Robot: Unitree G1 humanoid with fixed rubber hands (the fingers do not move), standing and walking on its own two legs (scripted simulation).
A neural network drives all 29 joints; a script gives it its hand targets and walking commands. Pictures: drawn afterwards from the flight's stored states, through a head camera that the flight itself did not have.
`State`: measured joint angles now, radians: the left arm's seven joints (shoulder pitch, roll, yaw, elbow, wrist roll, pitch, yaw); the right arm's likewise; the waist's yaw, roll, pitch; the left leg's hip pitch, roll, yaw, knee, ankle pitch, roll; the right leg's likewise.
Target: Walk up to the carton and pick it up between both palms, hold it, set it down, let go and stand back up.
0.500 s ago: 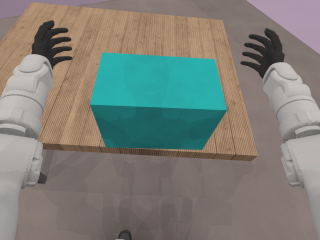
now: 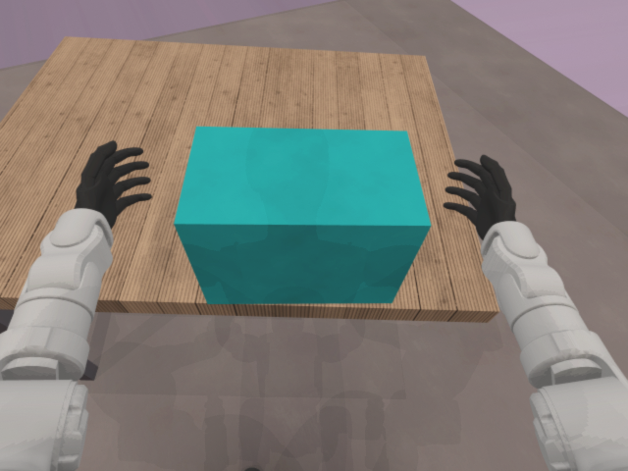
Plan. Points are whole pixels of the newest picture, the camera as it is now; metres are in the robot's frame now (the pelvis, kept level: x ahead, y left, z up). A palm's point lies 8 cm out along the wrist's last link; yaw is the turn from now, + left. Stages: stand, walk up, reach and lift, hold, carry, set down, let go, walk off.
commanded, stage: set down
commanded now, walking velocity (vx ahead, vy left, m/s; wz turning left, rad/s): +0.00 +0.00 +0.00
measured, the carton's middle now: (302, 222) +0.47 +0.04 -0.01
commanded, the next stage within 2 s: none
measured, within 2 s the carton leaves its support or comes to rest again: neither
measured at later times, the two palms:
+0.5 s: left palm (99, 272) +0.34 +0.28 +0.04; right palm (492, 287) +0.35 -0.21 +0.03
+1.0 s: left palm (98, 342) +0.27 +0.28 -0.02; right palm (489, 356) +0.28 -0.21 -0.02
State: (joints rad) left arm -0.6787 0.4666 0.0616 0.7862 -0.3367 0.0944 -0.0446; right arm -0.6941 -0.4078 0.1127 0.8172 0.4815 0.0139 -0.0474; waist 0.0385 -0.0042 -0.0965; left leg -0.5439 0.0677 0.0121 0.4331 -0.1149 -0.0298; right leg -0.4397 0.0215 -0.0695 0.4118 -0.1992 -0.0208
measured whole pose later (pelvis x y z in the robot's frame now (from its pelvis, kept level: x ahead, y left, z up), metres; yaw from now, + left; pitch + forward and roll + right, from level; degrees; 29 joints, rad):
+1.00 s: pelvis +0.01 +0.01 -0.01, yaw +0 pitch +4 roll -1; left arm -0.15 0.35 0.03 0.77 -0.33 -0.33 -0.03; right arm -0.18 -0.29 0.13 0.86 0.41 -0.41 0.04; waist 0.03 -0.02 -0.02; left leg -0.42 0.05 0.02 0.57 -0.22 -0.02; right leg -0.33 0.00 -0.04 0.57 -0.31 -0.01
